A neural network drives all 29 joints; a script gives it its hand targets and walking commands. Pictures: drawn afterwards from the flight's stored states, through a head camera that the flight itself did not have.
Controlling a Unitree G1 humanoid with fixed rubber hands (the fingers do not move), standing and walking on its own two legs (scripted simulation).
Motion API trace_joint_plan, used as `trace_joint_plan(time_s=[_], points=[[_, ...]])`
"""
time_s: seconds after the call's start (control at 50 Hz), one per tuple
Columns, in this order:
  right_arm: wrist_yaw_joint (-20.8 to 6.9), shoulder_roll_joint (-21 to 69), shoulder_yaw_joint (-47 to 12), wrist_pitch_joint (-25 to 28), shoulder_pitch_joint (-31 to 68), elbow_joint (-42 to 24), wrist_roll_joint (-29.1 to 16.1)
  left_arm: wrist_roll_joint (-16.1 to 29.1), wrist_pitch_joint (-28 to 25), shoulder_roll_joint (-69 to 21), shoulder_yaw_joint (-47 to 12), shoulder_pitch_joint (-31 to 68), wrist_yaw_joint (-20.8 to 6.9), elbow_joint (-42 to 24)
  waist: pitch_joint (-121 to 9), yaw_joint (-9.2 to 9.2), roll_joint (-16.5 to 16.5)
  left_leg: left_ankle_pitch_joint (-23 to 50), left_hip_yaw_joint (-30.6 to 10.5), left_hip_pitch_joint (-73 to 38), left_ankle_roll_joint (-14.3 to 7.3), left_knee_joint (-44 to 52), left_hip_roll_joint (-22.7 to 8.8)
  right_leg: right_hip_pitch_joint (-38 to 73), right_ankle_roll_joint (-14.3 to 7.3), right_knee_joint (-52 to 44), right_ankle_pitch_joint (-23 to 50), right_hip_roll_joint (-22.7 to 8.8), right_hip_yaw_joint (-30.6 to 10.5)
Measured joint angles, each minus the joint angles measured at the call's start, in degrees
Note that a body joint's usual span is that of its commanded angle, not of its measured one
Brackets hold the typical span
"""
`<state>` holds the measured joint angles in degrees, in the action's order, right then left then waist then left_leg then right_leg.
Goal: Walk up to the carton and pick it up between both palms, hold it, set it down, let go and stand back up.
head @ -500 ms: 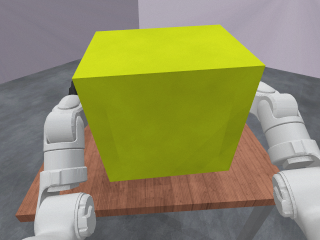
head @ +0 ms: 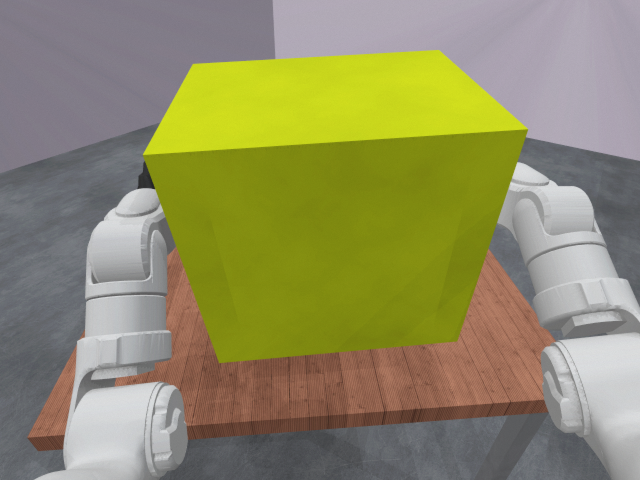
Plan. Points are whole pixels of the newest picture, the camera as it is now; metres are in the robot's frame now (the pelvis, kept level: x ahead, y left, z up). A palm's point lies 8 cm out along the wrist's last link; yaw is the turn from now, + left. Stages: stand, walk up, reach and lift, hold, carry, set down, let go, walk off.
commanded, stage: hold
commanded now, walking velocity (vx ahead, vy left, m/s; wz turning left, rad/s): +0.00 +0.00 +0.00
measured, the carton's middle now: (328, 206) +0.38 +0.00 +0.23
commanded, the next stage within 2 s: none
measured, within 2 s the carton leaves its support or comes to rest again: neither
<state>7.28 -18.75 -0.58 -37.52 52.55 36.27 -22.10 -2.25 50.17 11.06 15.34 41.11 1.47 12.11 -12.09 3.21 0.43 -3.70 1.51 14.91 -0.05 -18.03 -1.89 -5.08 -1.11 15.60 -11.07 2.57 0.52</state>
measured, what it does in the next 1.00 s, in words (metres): stands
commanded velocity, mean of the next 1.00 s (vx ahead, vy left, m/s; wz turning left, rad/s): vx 0.00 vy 0.00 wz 0.00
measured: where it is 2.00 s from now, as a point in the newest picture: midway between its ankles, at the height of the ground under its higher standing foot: outside the picture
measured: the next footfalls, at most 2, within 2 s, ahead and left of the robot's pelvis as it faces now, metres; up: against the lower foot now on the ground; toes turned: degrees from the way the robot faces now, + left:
none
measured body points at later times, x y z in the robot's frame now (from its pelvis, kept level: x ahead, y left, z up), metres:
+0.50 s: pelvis +0.00 +0.01 +0.00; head -0.07 +0.02 +0.44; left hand +0.37 +0.20 +0.25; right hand +0.39 -0.20 +0.28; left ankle +0.06 +0.12 -0.75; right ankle -0.03 -0.10 -0.75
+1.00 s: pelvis +0.00 +0.00 +0.00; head -0.08 +0.02 +0.44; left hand +0.38 +0.20 +0.26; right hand +0.39 -0.20 +0.28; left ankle +0.06 +0.12 -0.75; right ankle -0.03 -0.10 -0.75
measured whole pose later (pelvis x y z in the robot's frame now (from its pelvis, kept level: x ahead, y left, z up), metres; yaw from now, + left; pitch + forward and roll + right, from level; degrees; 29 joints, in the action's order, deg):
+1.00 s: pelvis +0.00 +0.00 +0.00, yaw -1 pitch +1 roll -1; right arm 7.4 -20.5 -2.6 -38.5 54.9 39.0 -23.9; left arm -2.5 50.8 10.2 16.0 42.5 1.8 14.0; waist -12.9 2.9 -0.1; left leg -4.2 2.2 15.0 -0.3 -18.4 -1.9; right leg -5.1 -0.8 15.4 -11.0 2.5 -0.3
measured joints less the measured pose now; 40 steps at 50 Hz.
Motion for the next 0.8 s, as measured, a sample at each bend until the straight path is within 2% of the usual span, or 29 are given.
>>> trace_joint_plan(time_s=[0.12, 0.32, 0.5, 0.8], points=[[0.13, -0.98, -0.88, -0.37, 1.11, 1.26, -0.78, -0.16, 0.11, -0.35, 0.41, 1.56, 0.10, 1.84, -0.52, 0.11, -0.12, -0.33, 0.58, -0.03, -0.20, -0.07, 0.07, -0.05, 0.24, -0.16, 0.00, -0.18, -0.59], [0.23, -2.23, -2.63, -0.88, 1.30, 1.10, -2.82, -1.18, 1.49, -1.77, 0.96, -0.13, 0.18, -1.08, -0.18, 0.02, -0.45, -1.10, 1.31, -0.74, -0.37, -0.61, 0.09, 0.78, 0.50, -0.41, -0.08, -0.33, -1.34], [0.03, -1.77, -1.67, -1.12, 0.80, 0.35, -2.20, -0.80, 1.71, -1.80, 0.78, -0.67, 0.66, -2.00, -0.25, -0.20, -0.56, -0.85, 1.09, -0.13, -0.30, -0.66, 0.00, 0.17, 0.41, -0.22, 0.03, -0.19, -1.15], [0.03, -1.64, -1.59, -1.06, 2.12, 2.25, -1.42, -0.25, 0.73, -0.99, 0.82, 1.47, 0.46, 1.70, -0.78, -0.36, -0.61, -0.35, 0.76, 0.15, -0.23, -0.25, -0.07, -0.27, 0.26, -0.11, 0.15, -0.05, -0.87]])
